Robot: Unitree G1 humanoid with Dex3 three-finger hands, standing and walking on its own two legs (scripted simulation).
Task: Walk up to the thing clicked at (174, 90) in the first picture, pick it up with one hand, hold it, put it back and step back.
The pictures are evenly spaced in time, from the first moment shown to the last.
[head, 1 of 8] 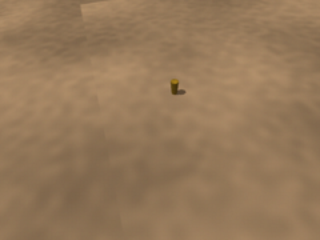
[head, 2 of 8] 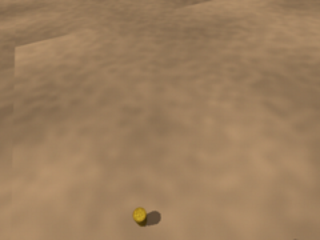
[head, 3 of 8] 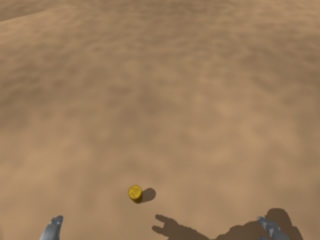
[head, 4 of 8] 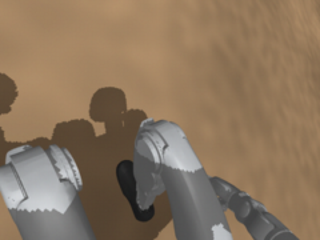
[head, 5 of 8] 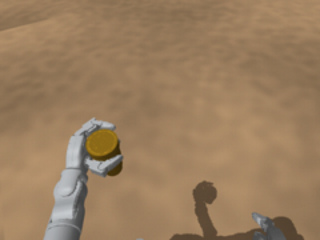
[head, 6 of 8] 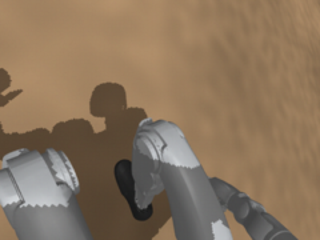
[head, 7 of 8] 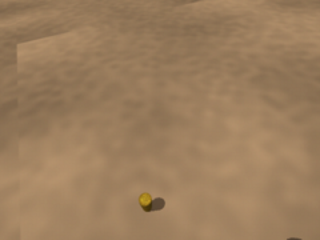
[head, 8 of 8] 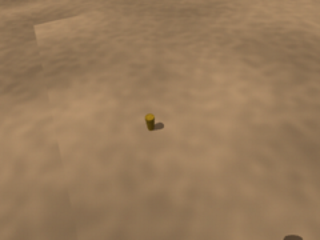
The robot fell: no
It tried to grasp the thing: yes
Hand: left
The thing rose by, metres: 0.69
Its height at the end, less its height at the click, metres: +0.00
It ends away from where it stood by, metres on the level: 0.00
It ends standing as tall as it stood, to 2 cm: yes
